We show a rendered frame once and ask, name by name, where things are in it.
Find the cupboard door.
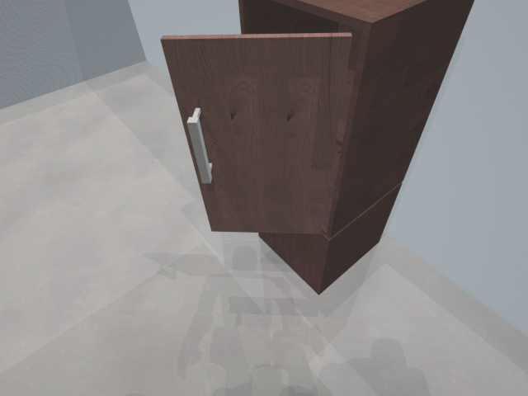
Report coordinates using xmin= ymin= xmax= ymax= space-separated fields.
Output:
xmin=160 ymin=32 xmax=352 ymax=234

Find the handle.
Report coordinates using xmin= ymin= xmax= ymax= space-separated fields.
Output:
xmin=187 ymin=108 xmax=212 ymax=183

